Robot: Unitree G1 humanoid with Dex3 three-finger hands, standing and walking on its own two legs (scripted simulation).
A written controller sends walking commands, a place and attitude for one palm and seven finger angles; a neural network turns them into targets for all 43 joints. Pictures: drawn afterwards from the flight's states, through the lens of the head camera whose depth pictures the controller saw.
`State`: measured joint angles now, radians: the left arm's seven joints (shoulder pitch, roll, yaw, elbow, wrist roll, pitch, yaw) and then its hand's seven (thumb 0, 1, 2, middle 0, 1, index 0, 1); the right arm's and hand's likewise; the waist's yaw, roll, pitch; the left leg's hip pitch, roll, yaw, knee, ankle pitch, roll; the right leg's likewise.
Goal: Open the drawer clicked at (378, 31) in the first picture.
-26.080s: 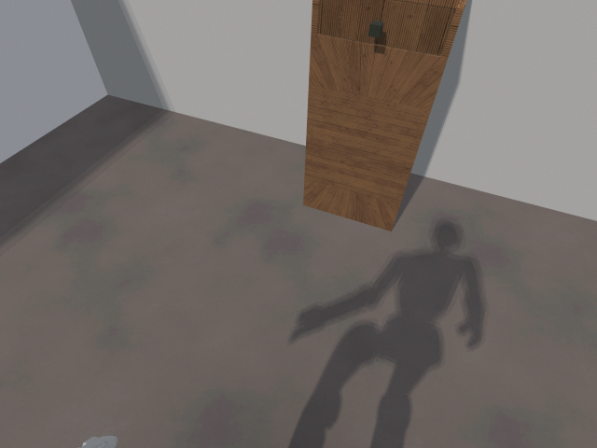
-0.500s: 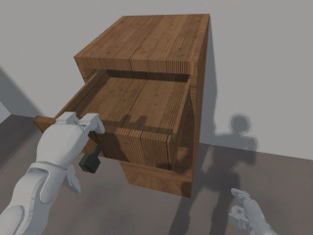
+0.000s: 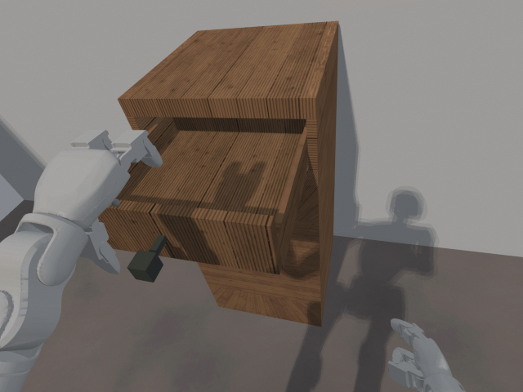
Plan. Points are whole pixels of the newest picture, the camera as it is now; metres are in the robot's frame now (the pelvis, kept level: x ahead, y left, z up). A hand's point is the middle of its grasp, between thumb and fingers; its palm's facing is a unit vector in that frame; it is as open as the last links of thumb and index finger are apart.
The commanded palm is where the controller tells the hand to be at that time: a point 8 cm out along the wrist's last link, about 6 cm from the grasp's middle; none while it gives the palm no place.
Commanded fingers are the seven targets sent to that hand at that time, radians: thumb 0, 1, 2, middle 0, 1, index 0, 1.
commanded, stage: lift the hand off the handle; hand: left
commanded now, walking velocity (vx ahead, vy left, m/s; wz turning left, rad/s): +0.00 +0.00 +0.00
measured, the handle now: (151, 256) +0.28 +0.23 +0.09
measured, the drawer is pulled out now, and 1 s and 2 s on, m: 0.27 0.27 0.27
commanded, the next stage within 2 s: draw the hand back to the body in 0.14 s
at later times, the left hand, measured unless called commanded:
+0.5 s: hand (90, 216) +0.24 +0.23 +0.23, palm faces +0.19 -0.01 -0.98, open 13.9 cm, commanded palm +0.19 +0.24 +0.29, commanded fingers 0.00 -0.50 0.30 -0.30 -1.20 -0.30 -1.20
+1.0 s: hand (64, 212) +0.21 +0.22 +0.27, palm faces +0.43 -0.75 -0.51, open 13.6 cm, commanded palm +0.16 +0.26 +0.28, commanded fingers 0.00 -0.19 0.44 -0.28 -1.00 -0.28 -1.00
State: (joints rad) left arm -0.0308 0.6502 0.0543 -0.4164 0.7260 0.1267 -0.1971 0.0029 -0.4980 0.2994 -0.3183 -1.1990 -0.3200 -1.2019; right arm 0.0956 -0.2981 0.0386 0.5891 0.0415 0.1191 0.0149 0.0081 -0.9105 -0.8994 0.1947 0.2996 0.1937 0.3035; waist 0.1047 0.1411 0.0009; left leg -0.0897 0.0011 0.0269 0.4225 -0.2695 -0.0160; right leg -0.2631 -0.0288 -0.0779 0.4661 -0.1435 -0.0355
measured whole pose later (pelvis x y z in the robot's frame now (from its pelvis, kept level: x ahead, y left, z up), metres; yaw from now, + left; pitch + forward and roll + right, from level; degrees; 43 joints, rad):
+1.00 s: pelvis +0.00 +0.00 +0.00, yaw +1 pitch -5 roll +0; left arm 0.19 0.44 0.38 -0.57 -0.01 -0.15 0.00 0.00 -0.44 0.33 -0.31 -1.16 -0.32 -1.16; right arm 0.13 -0.22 0.05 0.61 0.02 -0.09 -0.07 0.01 -0.91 -0.90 0.20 0.30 0.20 0.30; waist 0.08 0.08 0.06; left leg -0.08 0.02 0.01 0.45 -0.29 -0.01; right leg -0.21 -0.02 -0.10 0.43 -0.13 -0.03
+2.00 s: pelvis +0.02 +0.01 +0.00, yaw +1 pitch -5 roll +0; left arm 0.28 0.37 0.47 -0.60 -0.07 -0.19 0.11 0.01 0.87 0.89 -0.21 -0.31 -0.21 -0.31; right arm 0.17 -0.20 0.02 0.63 0.00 -0.10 -0.06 0.01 -0.91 -0.90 0.20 0.30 0.20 0.30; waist 0.06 0.07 0.02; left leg -0.06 0.02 0.00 0.45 -0.31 -0.01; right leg -0.19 -0.01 -0.11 0.43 -0.16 -0.03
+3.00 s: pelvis -0.12 +0.02 -0.02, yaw +5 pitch +2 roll +0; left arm 0.37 0.51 0.62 -0.79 -0.02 -0.27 0.14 0.01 0.88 0.90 -0.21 -0.30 -0.21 -0.30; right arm 0.17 -0.20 -0.02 0.60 0.00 -0.10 -0.05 0.01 -0.91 -0.90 0.20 0.30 0.20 0.30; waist -0.04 -0.04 0.03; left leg -0.39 0.03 0.04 0.66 -0.31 -0.02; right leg -0.43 -0.03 -0.03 0.60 -0.20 0.01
